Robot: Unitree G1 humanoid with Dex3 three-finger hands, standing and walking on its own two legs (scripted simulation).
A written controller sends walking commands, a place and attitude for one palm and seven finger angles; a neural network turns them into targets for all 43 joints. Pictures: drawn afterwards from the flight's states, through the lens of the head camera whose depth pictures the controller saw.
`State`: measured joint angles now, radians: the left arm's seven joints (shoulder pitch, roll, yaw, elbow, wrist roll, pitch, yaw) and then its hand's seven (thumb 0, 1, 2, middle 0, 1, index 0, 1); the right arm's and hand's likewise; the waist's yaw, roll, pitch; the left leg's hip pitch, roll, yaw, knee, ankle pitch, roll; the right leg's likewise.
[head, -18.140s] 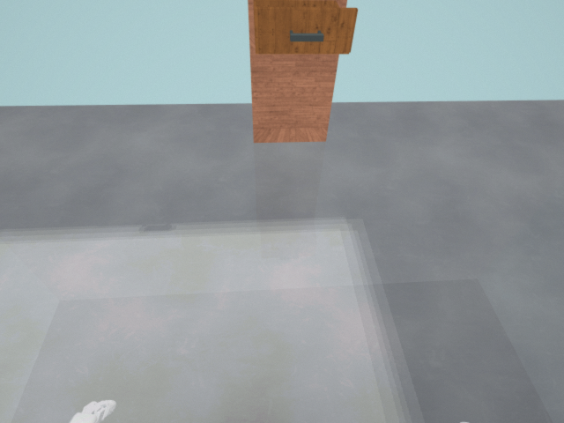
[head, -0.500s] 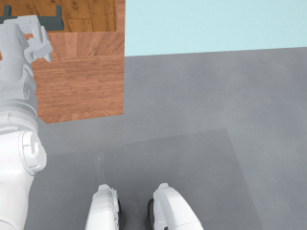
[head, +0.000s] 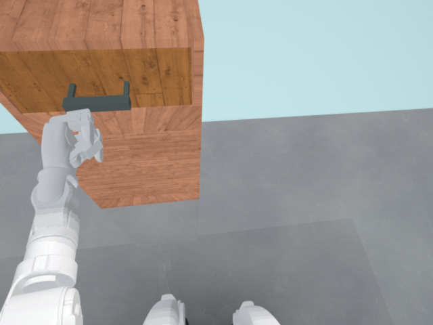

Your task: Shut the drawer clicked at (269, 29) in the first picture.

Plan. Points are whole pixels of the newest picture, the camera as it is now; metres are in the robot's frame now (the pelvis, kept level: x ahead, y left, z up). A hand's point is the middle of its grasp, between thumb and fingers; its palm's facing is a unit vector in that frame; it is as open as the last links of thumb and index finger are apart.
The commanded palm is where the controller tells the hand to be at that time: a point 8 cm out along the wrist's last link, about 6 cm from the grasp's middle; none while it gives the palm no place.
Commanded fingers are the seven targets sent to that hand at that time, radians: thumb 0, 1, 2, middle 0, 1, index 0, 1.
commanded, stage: draw the hand back to the body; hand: left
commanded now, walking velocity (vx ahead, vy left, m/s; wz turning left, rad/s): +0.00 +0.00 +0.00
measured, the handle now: (98, 95) +0.56 +0.23 +0.03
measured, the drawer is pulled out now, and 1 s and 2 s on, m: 0.00 0.00 0.00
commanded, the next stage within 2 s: step back with the hand held close in 1.18 s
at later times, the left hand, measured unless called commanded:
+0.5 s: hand (39, 209) +0.28 +0.22 +0.13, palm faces +0.25 -0.94 -0.23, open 3.2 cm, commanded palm +0.24 +0.26 +0.16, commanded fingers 0.00 0.90 0.90 -1.40 -1.60 -1.40 -1.60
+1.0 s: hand out of the picture +0.18 +0.23 +0.23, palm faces +0.41 -0.83 -0.39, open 3.2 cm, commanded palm +0.12 +0.27 +0.24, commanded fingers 0.00 0.90 0.90 -1.40 -1.60 -1.40 -1.60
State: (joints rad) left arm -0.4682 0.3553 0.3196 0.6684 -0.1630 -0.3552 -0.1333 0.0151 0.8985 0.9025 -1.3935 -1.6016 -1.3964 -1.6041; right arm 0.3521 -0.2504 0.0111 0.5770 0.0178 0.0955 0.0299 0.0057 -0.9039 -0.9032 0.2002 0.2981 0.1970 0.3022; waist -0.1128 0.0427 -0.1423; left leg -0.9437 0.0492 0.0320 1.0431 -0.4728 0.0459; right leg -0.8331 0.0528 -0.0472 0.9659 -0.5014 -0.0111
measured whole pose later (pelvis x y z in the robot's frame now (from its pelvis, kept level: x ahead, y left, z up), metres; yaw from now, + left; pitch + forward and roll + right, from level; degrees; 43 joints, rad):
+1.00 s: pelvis +0.01 -0.02 +0.07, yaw +3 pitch -3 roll -1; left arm 0.54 0.35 0.27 -0.45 -0.10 -0.10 0.10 0.01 0.89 0.90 -1.40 -1.60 -1.40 -1.60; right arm 0.21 -0.24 0.03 0.59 0.01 -0.07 -0.06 0.01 -0.90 -0.90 0.20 0.30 0.20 0.30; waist 0.05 0.08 -0.01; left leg -0.15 0.00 0.04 0.46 -0.25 0.02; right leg -0.05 0.03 -0.03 0.40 -0.29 -0.03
